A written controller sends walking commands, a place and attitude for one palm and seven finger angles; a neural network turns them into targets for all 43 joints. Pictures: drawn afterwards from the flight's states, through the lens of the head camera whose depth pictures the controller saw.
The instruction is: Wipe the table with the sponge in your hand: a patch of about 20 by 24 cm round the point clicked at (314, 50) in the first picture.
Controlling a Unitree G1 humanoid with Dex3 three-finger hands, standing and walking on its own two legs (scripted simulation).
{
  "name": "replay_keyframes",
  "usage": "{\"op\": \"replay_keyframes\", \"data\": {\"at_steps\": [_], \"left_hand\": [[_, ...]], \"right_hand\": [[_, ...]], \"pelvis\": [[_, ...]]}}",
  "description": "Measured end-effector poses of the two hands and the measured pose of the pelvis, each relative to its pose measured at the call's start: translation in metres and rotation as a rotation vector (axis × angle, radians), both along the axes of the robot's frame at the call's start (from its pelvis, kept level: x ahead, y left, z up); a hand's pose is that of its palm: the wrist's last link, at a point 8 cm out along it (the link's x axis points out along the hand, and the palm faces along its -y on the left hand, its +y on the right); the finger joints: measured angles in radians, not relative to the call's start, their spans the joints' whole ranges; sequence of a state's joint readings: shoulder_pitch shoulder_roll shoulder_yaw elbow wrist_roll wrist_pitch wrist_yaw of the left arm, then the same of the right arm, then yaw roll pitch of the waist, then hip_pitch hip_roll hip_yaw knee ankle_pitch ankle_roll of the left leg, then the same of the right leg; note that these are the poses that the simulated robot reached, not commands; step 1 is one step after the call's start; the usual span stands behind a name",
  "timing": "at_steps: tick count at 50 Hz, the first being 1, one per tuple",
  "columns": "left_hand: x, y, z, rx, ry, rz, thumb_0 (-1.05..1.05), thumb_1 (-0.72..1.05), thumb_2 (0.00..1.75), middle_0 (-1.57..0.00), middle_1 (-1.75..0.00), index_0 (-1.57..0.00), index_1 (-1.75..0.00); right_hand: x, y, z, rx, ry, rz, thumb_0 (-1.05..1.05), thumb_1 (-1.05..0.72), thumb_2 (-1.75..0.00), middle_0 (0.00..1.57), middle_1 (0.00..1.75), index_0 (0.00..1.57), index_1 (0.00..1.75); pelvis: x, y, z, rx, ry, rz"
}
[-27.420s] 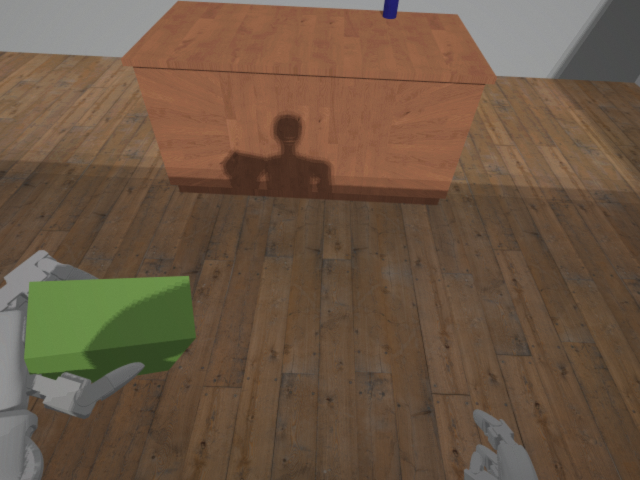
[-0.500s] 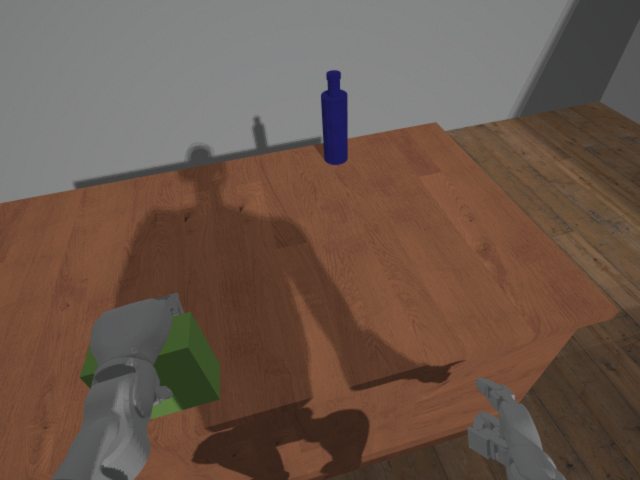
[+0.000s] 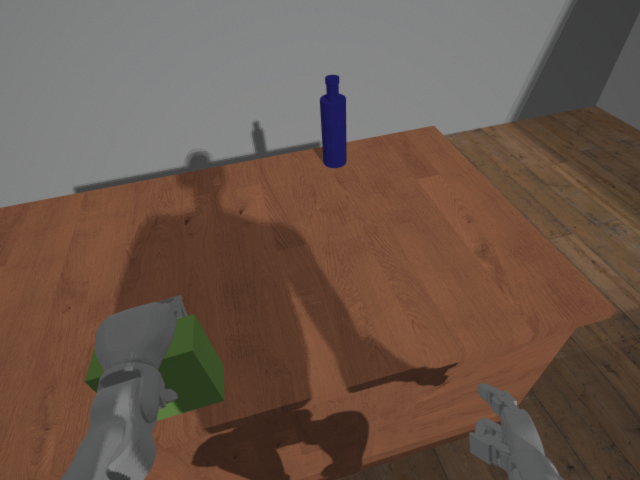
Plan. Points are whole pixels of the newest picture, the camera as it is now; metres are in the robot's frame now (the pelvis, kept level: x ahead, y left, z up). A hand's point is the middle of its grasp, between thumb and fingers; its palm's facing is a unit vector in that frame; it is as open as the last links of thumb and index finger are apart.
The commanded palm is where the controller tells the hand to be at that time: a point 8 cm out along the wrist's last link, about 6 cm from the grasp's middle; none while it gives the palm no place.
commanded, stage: move the sponge above the wiping area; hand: left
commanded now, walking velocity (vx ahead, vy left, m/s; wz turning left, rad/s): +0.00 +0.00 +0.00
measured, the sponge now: (168, 380) +0.23 +0.26 -0.02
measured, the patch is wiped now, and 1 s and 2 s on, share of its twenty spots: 0.00 0.00 0.15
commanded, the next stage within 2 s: lower the sponge onto the table in 0.18 s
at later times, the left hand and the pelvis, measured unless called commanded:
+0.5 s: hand (164, 352) +0.24 +0.26 +0.03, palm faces -0.05 -0.12 -0.99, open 10.1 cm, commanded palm +0.22 +0.25 +0.10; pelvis +0.00 +0.00 +0.00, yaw +0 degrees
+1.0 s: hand (171, 363) +0.24 +0.25 +0.01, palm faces -0.06 -0.12 -0.99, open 10.1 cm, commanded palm +0.22 +0.25 +0.08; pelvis +0.00 +0.00 +0.00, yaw +0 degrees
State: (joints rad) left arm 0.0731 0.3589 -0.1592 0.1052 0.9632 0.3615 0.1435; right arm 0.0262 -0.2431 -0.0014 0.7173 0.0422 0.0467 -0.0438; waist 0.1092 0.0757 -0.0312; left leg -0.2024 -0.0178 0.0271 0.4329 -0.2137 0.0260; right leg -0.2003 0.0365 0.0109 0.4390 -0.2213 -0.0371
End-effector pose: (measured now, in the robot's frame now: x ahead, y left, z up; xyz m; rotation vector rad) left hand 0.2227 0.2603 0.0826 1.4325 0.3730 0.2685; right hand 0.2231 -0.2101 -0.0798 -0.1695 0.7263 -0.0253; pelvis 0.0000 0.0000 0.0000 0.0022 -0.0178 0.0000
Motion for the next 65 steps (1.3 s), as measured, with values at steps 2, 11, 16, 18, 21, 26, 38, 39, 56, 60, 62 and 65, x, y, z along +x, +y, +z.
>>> {"op": "replay_keyframes", "data": {"at_steps": [2,11,16,18,21,26,38,39,56,60,62,65], "left_hand": [[-0.002,0.0,-0.001,-0.001,0.008,0.0,0.0,-0.5,1.04,-0.72,-1.33,-0.73,-1.33],[-0.001,-0.004,0.001,0.008,-0.003,-0.023,0.0,-0.5,1.04,-0.72,-1.33,-0.74,-1.33],[0.005,-0.007,0.004,0.008,-0.014,-0.023,0.0,-0.5,1.04,-0.72,-1.33,-0.74,-1.33],[0.006,-0.008,0.005,0.009,-0.015,-0.02,0.0,-0.5,1.04,-0.72,-1.33,-0.74,-1.33],[0.007,-0.008,0.004,0.004,-0.008,-0.014,0.0,-0.5,1.04,-0.72,-1.33,-0.74,-1.33],[0.005,-0.006,0.001,0.001,0.01,-0.005,0.0,-0.5,1.04,-0.72,-1.33,-0.73,-1.33],[-0.002,-0.006,-0.004,-0.003,0.014,-0.008,0.0,-0.5,1.04,-0.72,-1.33,-0.73,-1.33],[-0.002,-0.007,-0.006,-0.004,0.018,-0.008,0.0,-0.5,1.04,-0.72,-1.33,-0.73,-1.33],[0.005,-0.007,-0.021,0.011,0.043,0.012,0.0,-0.5,1.04,-0.72,-1.33,-0.74,-1.33],[0.008,-0.006,-0.024,0.008,0.056,0.004,0.0,-0.5,1.04,-0.72,-1.33,-0.73,-1.33],[0.009,-0.005,-0.026,0.009,0.058,-0.002,0.0,-0.5,1.04,-0.72,-1.33,-0.73,-1.33],[0.01,-0.006,-0.028,0.016,0.053,-0.013,0.0,-0.5,1.04,-0.72,-1.33,-0.73,-1.33]], "right_hand": [[0.001,0.001,0.001,-0.001,-0.003,0.005,0.01,-0.9,-0.9,0.2,0.3,0.2,0.3],[0.006,0.009,0.005,0.001,-0.024,0.025,0.01,-0.9,-0.9,0.2,0.3,0.2,0.3],[0.006,0.012,0.005,0.011,-0.025,0.028,0.01,-0.9,-0.9,0.2,0.3,0.2,0.3],[0.006,0.012,0.005,0.016,-0.024,0.027,0.01,-0.9,-0.9,0.2,0.3,0.2,0.3],[0.005,0.011,0.004,0.016,-0.016,0.025,0.01,-0.9,-0.9,0.2,0.3,0.2,0.3],[0.003,0.006,0.004,0.006,-0.007,0.02,0.01,-0.9,-0.9,0.2,0.3,0.2,0.3],[0.004,-0.002,0.003,-0.004,-0.005,0.008,0.01,-0.91,-0.9,0.2,0.3,0.2,0.3],[0.004,-0.002,0.003,-0.004,-0.005,0.009,0.01,-0.91,-0.9,0.2,0.3,0.2,0.3],[0.001,0.0,0.001,0.0,0.003,0.003,0.01,-0.9,-0.9,0.2,0.3,0.2,0.3],[-0.002,-0.005,-0.001,-0.009,0.01,-0.008,0.01,-0.9,-0.9,0.2,0.3,0.2,0.3],[-0.004,-0.007,-0.002,-0.012,0.016,-0.016,0.01,-0.9,-0.9,0.2,0.3,0.2,0.3],[-0.008,-0.011,-0.005,-0.016,0.026,-0.026,0.01,-0.9,-0.9,0.2,0.3,0.2,0.3]], "pelvis": [[-0.001,0.0,0.0,0.0,-0.003,0.001],[-0.005,0.0,0.0,-0.001,-0.009,0.005],[-0.005,0.0,0.0,0.001,-0.007,0.004],[-0.005,0.0,0.0,0.001,-0.006,0.003],[-0.004,-0.001,0.001,0.002,-0.006,0.001],[-0.003,-0.002,0.001,0.001,-0.007,0.0],[-0.001,-0.002,0.0,0.0,-0.002,0.0],[-0.001,-0.003,0.0,0.0,-0.001,0.001],[-0.003,-0.006,-0.001,0.001,0.009,0.004],[-0.003,-0.006,-0.002,0.0,0.017,0.003],[-0.002,-0.005,-0.002,0.0,0.021,0.002],[-0.002,-0.004,-0.002,0.0,0.028,0.001]]}}
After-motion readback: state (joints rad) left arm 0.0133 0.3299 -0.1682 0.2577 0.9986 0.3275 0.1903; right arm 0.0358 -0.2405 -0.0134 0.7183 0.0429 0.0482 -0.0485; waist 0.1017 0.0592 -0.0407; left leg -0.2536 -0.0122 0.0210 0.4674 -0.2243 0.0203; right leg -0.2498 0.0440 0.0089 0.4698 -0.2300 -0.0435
